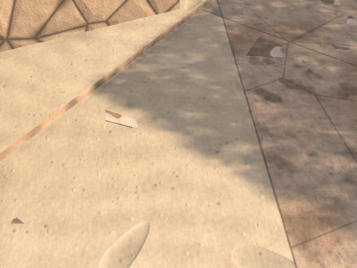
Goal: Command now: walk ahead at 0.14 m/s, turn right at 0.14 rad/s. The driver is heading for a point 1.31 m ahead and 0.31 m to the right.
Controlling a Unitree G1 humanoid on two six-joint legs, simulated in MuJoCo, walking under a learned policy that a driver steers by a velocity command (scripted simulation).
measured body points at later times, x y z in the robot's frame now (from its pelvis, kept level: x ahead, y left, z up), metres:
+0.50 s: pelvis +0.12 -0.08 -0.01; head +0.14 -0.10 +0.44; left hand +0.32 +0.16 -0.10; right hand +0.12 -0.36 -0.14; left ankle +0.05 +0.09 -0.65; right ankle +0.13 -0.14 -0.74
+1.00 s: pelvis +0.40 -0.15 -0.01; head +0.43 -0.16 +0.43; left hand +0.53 +0.10 -0.14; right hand +0.44 -0.45 -0.11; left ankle +0.51 -0.12 -0.74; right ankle +0.19 -0.16 -0.65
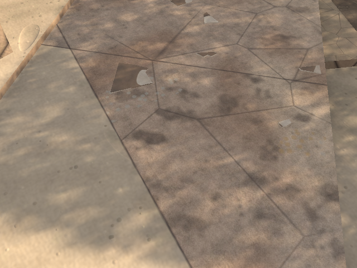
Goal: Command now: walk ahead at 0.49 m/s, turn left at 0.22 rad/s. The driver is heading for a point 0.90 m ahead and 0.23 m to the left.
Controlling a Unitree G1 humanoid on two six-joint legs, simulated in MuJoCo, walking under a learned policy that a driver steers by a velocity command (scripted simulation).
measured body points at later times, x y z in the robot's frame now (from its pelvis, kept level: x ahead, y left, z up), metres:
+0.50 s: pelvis +0.28 -0.01 +0.01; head +0.31 -0.01 +0.45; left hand +0.44 +0.27 -0.07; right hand +0.35 -0.29 -0.13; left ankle +0.11 +0.06 -0.67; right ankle +0.39 -0.09 -0.72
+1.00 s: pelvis +0.51 +0.11 -0.01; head +0.54 +0.14 +0.44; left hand +0.34 +0.32 -0.14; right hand +0.82 +0.05 -0.09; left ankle +0.55 +0.21 -0.72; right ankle +0.40 -0.08 -0.67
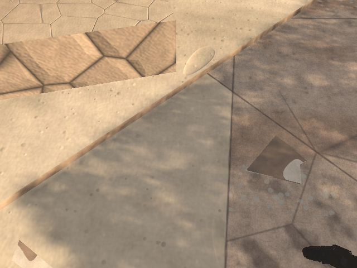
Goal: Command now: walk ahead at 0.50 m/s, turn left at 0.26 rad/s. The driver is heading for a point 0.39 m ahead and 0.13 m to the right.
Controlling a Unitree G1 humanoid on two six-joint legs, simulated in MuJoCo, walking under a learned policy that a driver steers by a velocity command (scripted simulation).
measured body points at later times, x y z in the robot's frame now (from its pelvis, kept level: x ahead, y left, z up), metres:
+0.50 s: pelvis +0.26 -0.02 +0.01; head +0.30 -0.02 +0.46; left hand +0.47 +0.18 -0.11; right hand +0.19 -0.26 -0.13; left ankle +0.10 +0.06 -0.71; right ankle +0.37 -0.10 -0.71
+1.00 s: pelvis +0.37 -0.02 +0.03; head +0.38 -0.01 +0.48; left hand +0.47 +0.20 -0.13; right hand +0.35 -0.26 -0.12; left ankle +0.41 +0.09 -0.72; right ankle +0.37 -0.10 -0.71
